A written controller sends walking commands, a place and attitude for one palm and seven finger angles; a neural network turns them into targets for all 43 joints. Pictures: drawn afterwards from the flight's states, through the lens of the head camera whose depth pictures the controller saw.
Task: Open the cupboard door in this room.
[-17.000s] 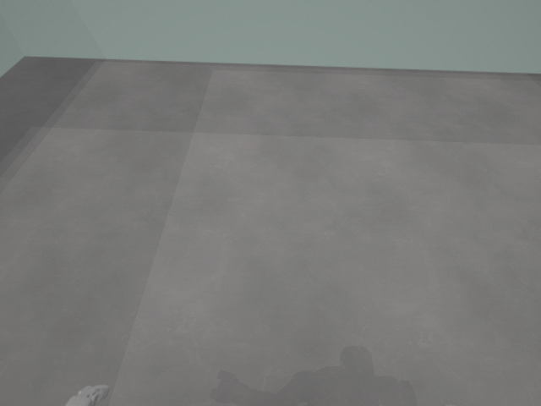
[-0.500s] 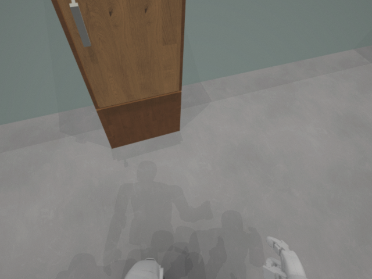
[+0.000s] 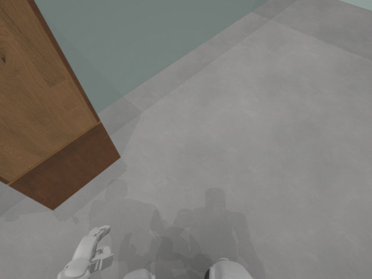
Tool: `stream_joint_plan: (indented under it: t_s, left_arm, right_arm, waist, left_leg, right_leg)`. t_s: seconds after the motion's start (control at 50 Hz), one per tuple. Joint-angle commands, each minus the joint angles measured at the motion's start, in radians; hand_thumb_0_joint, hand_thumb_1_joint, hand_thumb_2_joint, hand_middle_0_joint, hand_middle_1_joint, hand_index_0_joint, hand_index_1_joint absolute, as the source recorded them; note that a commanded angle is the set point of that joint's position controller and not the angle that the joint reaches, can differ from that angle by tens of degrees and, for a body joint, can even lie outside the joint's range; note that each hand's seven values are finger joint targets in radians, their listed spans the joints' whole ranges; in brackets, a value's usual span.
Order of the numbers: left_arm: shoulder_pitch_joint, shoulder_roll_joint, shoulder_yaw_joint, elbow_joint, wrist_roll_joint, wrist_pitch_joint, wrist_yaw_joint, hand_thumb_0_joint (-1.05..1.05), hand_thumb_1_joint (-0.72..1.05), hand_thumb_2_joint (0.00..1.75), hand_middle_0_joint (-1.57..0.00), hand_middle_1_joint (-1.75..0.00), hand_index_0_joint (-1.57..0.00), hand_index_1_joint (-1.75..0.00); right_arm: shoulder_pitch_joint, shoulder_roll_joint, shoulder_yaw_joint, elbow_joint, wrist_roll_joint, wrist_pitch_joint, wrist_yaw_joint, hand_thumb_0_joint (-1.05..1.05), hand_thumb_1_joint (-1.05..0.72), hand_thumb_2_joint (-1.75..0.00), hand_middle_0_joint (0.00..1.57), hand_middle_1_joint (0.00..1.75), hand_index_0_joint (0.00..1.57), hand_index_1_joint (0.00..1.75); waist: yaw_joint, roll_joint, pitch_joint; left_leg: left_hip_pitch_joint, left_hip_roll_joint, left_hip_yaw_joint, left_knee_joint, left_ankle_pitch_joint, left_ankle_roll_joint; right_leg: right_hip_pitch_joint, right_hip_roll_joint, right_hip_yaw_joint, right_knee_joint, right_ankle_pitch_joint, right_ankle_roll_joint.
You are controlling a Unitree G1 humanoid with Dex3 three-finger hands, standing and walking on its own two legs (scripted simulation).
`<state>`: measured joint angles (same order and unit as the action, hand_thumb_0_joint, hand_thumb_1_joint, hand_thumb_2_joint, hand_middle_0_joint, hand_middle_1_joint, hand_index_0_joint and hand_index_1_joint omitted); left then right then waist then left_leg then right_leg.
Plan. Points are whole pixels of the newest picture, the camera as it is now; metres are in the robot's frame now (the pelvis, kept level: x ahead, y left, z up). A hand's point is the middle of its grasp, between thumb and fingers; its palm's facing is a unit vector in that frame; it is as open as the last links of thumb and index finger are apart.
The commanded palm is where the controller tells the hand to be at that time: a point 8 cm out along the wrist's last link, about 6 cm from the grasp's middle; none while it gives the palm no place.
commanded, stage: turn to face it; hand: left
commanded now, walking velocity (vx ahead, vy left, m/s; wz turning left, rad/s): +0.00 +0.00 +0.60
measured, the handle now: out of the picture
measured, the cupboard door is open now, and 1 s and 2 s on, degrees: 0 0 0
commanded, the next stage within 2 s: take the last steps up to it in 1.44 s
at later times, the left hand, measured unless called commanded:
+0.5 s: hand out of the picture +0.07 +0.24 -0.16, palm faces +0.18 -0.96 -0.21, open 7.3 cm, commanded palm none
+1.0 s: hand out of the picture +0.01 +0.17 -0.12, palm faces +0.42 -0.86 -0.28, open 7.4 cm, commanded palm none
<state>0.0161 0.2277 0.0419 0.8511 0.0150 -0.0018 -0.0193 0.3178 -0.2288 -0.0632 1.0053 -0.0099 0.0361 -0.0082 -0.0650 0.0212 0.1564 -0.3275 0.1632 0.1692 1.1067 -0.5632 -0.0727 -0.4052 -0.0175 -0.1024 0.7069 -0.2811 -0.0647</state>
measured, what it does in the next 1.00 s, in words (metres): steps on the spot, turning left: left foot, then right foot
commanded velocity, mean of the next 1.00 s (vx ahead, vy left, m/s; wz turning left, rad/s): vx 0.00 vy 0.00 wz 0.59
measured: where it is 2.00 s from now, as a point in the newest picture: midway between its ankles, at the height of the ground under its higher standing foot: outside the picture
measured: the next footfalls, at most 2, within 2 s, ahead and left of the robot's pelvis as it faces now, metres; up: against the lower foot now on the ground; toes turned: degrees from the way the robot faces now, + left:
left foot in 0.34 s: +0.09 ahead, +0.13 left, +0.00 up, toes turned +10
right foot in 0.82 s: +0.10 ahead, -0.13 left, +0.00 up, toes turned +19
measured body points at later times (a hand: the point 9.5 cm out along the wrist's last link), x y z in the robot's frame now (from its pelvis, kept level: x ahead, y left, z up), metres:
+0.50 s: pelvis +0.04 +0.03 +0.02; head +0.07 +0.06 +0.47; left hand +0.07 +0.29 -0.14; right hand +0.12 -0.20 -0.12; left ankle +0.05 +0.13 -0.72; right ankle +0.02 -0.11 -0.65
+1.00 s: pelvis +0.01 -0.04 +0.02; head +0.05 -0.06 +0.47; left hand -0.01 +0.21 -0.10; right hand +0.20 -0.26 -0.13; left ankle -0.05 +0.09 -0.63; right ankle +0.06 -0.14 -0.72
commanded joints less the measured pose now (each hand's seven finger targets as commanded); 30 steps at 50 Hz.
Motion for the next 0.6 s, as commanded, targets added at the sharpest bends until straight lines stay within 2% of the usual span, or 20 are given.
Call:
stream_joint_plan:
  t_s: [0.0,0.04,0.08,0.12,0.14,0.2,0.24,0.26,0.28,0.3,0.32,0.34,0.36,0.38,0.42,0.46,0.52,0.58]
  left_arm:
    - [0.136,0.190,0.051,-0.028,-0.011,0.011,0.045,0.00,0.90,0.90,-0.20,-0.30,-0.20,-0.30]
    - [0.103,0.150,0.033,-0.020,-0.003,-0.005,0.045,0.00,0.90,0.90,-0.20,-0.30,-0.20,-0.30]
    - [0.085,0.127,0.022,-0.002,0.004,-0.015,0.047,0.00,0.90,0.90,-0.20,-0.30,-0.20,-0.30]
    - [0.092,0.107,0.010,0.018,0.003,-0.021,0.044,0.00,0.90,0.90,-0.20,-0.30,-0.20,-0.30]
    - [0.099,0.105,0.006,0.027,0.003,-0.022,0.043,0.00,0.90,0.90,-0.20,-0.30,-0.20,-0.30]
    - [0.153,0.115,0.021,0.062,0.005,-0.016,0.046,0.00,0.90,0.90,-0.20,-0.30,-0.20,-0.30]
    - [0.175,0.128,0.027,0.075,0.002,-0.009,0.050,0.00,0.90,0.90,-0.20,-0.30,-0.20,-0.30]
    - [0.173,0.129,0.031,0.076,0.001,-0.006,0.052,0.00,0.90,0.90,-0.20,-0.30,-0.20,-0.30]
    - [0.174,0.126,0.032,0.079,-0.003,-0.001,0.053,0.00,0.90,0.90,-0.20,-0.30,-0.20,-0.30]
    - [0.191,0.108,0.034,0.070,-0.006,0.007,0.052,0.00,0.90,0.90,-0.20,-0.30,-0.20,-0.30]
    - [0.214,0.060,0.030,0.054,-0.008,0.014,0.050,0.00,0.90,0.90,-0.20,-0.30,-0.20,-0.30]
    - [0.165,0.045,0.016,0.030,-0.007,0.017,0.051,0.00,0.90,0.90,-0.20,-0.30,-0.20,-0.30]
    - [0.116,0.064,0.025,0.029,-0.002,0.025,0.054,0.00,0.90,0.90,-0.20,-0.30,-0.20,-0.30]
    - [0.106,0.072,0.030,0.030,-0.001,0.023,0.047,0.00,0.90,0.90,-0.20,-0.30,-0.20,-0.30]
    - [0.131,0.071,0.037,0.046,0.000,0.019,0.037,0.00,0.90,0.90,-0.20,-0.30,-0.20,-0.30]
    - [0.139,0.070,0.037,0.053,-0.002,0.019,0.036,0.00,0.90,0.90,-0.20,-0.30,-0.20,-0.30]
    - [0.122,0.071,0.035,0.045,-0.004,0.020,0.037,0.00,0.90,0.90,-0.20,-0.30,-0.20,-0.30]
    - [0.093,0.077,0.034,0.030,-0.007,0.022,0.038,0.00,0.90,0.90,-0.20,-0.30,-0.20,-0.30]
  right_arm:
    - [-0.048,-0.092,-0.003,-0.114,-0.008,-0.014,-0.013,0.00,-0.90,-0.90,0.20,0.30,0.20,0.30]
    - [0.021,-0.066,0.008,-0.072,-0.012,0.000,-0.012,0.00,-0.90,-0.90,0.20,0.30,0.20,0.30]
    - [0.065,-0.049,0.016,-0.043,-0.007,0.002,-0.010,0.00,-0.90,-0.90,0.20,0.30,0.20,0.30]
    - [0.055,-0.028,0.025,-0.034,-0.003,-0.002,-0.006,0.00,-0.90,-0.90,0.20,0.30,0.20,0.30]
    - [0.038,-0.025,0.027,-0.033,0.000,-0.007,-0.005,0.00,-0.90,-0.90,0.20,0.30,0.20,0.30]
    - [-0.048,-0.020,0.025,-0.049,0.004,-0.020,0.000,0.00,-0.90,-0.90,0.20,0.30,0.20,0.30]
    - [-0.065,-0.022,0.020,-0.048,0.002,-0.019,0.002,0.00,-0.90,-0.90,0.20,0.30,0.20,0.30]
    - [-0.053,-0.023,0.017,-0.048,0.000,-0.020,0.004,0.00,-0.90,-0.90,0.20,0.30,0.20,0.30]
    - [-0.038,-0.036,0.014,-0.045,-0.001,-0.021,0.007,0.00,-0.90,-0.90,0.20,0.30,0.20,0.30]
    - [-0.017,-0.065,0.005,-0.047,-0.004,-0.026,0.011,0.00,-0.90,-0.90,0.20,0.30,0.20,0.30]
    - [0.000,-0.136,-0.008,-0.057,-0.011,-0.030,0.010,0.00,-0.90,-0.90,0.20,0.30,0.20,0.30]
    - [0.028,-0.171,-0.018,-0.058,-0.016,-0.029,0.002,0.00,-0.90,-0.90,0.20,0.30,0.20,0.30]
    - [0.033,-0.175,-0.023,-0.047,-0.017,-0.028,-0.009,0.00,-0.90,-0.90,0.20,0.30,0.20,0.30]
    - [0.000,-0.159,-0.020,-0.056,-0.015,-0.029,-0.010,0.00,-0.90,-0.90,0.20,0.30,0.20,0.30]
    - [-0.056,-0.140,-0.017,-0.079,-0.015,-0.034,-0.010,0.00,-0.90,-0.90,0.20,0.30,0.20,0.30]
    - [-0.053,-0.143,-0.023,-0.085,-0.011,-0.037,-0.009,0.00,-0.90,-0.90,0.20,0.30,0.20,0.30]
    - [-0.030,-0.158,-0.032,-0.085,-0.010,-0.034,-0.006,0.00,-0.90,-0.90,0.20,0.30,0.20,0.30]
    - [-0.030,-0.179,-0.044,-0.093,-0.011,-0.025,-0.001,0.00,-0.90,-0.90,0.20,0.30,0.20,0.30]
  waist:
    - [0.076,-0.074,-0.264]
    - [0.034,-0.112,-0.240]
    - [0.010,-0.132,-0.248]
    - [0.014,-0.145,-0.228]
    - [0.024,-0.159,-0.216]
    - [0.073,-0.193,-0.178]
    - [0.077,-0.173,-0.159]
    - [0.069,-0.169,-0.160]
    - [0.062,-0.111,-0.162]
    - [0.053,-0.010,-0.168]
    - [0.053,0.197,-0.160]
    - [0.018,0.308,-0.161]
    - [0.009,0.253,-0.153]
    - [0.031,0.199,-0.148]
    - [0.053,0.122,-0.188]
    - [0.046,0.107,-0.223]
    - [0.030,0.095,-0.244]
    - [0.018,0.116,-0.233]
  left_leg:
    - [-0.239,-0.002,-0.153,0.185,0.119,-0.013]
    - [-0.165,-0.028,-0.148,0.129,0.169,-0.009]
    - [-0.098,-0.046,-0.149,0.047,0.194,-0.001]
    - [-0.042,-0.062,-0.138,-0.076,0.212,0.008]
    - [-0.029,-0.073,-0.133,-0.148,0.204,0.012]
    - [-0.038,-0.091,-0.107,-0.314,0.175,0.015]
    - [-0.002,-0.097,-0.092,-0.399,0.219,0.019]
    - [0.025,-0.094,-0.091,-0.469,0.258,0.024]
    - [0.083,-0.082,-0.101,-0.561,0.337,0.031]
    - [0.149,-0.025,-0.179,-0.645,0.504,0.061]
    - [0.182,0.142,-0.403,-0.711,0.730,0.149]
    - [0.177,0.238,-0.580,-0.812,0.848,0.259]
    - [0.133,0.221,-0.579,-0.826,0.780,0.275]
    - [0.140,0.184,-0.551,-0.806,0.730,0.272]
    - [0.184,0.112,-0.438,-0.782,0.715,0.242]
    - [0.226,0.081,-0.398,-0.768,0.755,0.231]
    - [0.270,0.077,-0.428,-0.757,0.781,0.243]
    - [0.245,0.069,-0.474,-0.759,0.707,0.246]
  right_leg:
    - [0.333,-0.275,0.296,-0.284,0.638,-0.113]
    - [0.214,-0.233,0.217,-0.317,0.637,-0.085]
    - [0.167,-0.213,0.162,-0.336,0.554,-0.084]
    - [0.125,-0.197,0.128,-0.358,0.445,-0.079]
    - [0.133,-0.198,0.125,-0.369,0.397,-0.081]
    - [0.216,-0.238,0.136,-0.338,0.450,-0.096]
    - [0.211,-0.260,0.131,-0.313,0.432,-0.084]
    - [0.217,-0.262,0.117,-0.284,0.415,-0.068]
    - [0.190,-0.261,0.095,-0.233,0.359,-0.038]
    - [0.120,-0.214,0.045,-0.146,0.238,0.016]
    - [-0.001,-0.107,-0.033,0.002,-0.026,0.087]
    - [-0.077,-0.040,-0.020,0.212,-0.330,0.122]
    - [-0.088,-0.049,0.067,0.332,-0.325,0.114]
    - [-0.126,-0.058,0.090,0.383,-0.275,0.113]
    - [-0.136,-0.060,0.103,0.407,-0.170,0.121]
    - [-0.133,-0.056,0.101,0.386,-0.136,0.133]
    - [-0.141,-0.050,0.105,0.329,-0.143,0.149]
    - [-0.116,-0.038,0.104,0.259,-0.165,0.154]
